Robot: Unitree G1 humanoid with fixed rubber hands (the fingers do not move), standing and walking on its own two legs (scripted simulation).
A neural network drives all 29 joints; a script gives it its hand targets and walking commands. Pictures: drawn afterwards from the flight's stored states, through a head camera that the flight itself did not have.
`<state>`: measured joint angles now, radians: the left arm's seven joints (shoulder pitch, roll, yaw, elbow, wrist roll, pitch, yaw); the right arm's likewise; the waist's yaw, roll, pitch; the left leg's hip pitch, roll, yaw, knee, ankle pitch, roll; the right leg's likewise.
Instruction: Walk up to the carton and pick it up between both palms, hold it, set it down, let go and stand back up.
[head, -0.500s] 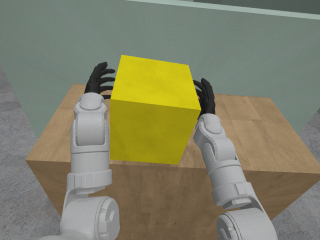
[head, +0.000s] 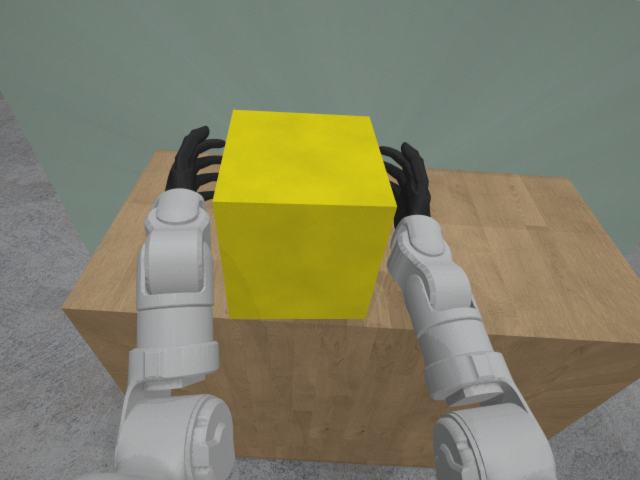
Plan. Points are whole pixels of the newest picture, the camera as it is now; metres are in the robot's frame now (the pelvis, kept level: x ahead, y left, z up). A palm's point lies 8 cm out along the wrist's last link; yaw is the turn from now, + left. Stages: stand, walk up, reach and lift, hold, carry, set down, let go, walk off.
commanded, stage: hold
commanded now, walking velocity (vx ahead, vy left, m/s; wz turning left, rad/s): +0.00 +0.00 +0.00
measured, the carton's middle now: (300, 216) +0.39 +0.01 +0.15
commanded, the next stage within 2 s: set down in 0.40 s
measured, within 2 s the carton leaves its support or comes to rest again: neither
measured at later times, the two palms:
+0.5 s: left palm (183, 188) +0.37 +0.13 +0.22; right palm (423, 210) +0.35 -0.13 +0.20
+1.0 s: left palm (210, 204) +0.41 +0.12 +0.16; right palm (415, 229) +0.38 -0.14 +0.14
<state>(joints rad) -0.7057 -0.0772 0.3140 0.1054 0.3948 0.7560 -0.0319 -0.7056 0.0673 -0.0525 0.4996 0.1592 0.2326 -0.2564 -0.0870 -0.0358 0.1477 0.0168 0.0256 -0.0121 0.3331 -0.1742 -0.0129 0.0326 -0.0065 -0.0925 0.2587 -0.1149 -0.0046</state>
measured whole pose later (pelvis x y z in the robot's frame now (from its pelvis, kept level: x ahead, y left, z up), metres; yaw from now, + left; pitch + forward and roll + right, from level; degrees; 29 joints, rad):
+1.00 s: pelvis +0.02 +0.01 +0.00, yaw +1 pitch -9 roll -1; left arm -0.68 -0.10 0.28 0.34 0.41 0.40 -0.04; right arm -0.60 0.11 -0.19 0.64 -0.03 -0.21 -0.21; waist -0.09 -0.07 0.17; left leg 0.02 0.02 -0.01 0.33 -0.19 0.00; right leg 0.07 -0.02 -0.11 0.21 -0.11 0.01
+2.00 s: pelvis +0.03 +0.02 +0.00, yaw -1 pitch -3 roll -1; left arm -0.86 -0.02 0.32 0.79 0.36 0.26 -0.03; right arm -0.68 0.15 -0.36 0.79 -0.11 -0.19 -0.22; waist -0.15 -0.05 0.06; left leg -0.07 0.01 0.03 0.31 -0.19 0.02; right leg -0.04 -0.03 -0.09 0.19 -0.10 0.03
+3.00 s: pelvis +0.05 +0.02 +0.00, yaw -3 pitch +4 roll -2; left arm -0.93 0.03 0.36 1.05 0.38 0.10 -0.03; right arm -0.72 0.19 -0.50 0.89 -0.24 -0.24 -0.23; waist -0.16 -0.03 -0.03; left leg -0.20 0.02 0.06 0.34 -0.22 0.02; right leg -0.18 -0.02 -0.07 0.21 -0.11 0.03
